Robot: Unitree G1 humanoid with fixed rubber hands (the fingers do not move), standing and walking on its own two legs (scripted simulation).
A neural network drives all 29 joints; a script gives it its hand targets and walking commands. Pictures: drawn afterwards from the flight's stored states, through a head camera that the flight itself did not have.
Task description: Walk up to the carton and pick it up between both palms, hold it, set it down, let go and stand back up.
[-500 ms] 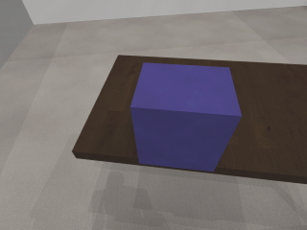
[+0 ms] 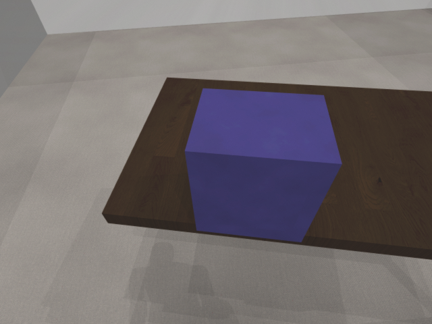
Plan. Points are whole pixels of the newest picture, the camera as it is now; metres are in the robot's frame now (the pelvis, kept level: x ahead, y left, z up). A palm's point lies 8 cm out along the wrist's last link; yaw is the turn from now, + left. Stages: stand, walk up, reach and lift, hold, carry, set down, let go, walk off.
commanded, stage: stand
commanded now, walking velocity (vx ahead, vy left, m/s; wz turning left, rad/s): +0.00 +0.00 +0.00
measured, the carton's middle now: (254, 168) +0.41 -0.07 +0.05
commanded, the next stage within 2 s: walk up in 0.34 s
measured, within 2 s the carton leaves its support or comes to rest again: neither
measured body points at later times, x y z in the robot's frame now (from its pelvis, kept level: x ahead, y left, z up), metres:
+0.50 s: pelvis +0.00 +0.00 +0.00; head +0.01 +0.00 +0.45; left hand -0.04 +0.20 -0.16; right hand -0.03 -0.20 -0.16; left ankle -0.02 +0.11 -0.74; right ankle -0.02 -0.13 -0.74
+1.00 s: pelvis +0.00 +0.00 -0.01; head +0.01 -0.01 +0.44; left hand +0.00 +0.23 -0.16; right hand -0.01 -0.24 -0.17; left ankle -0.02 +0.11 -0.74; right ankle -0.02 -0.13 -0.74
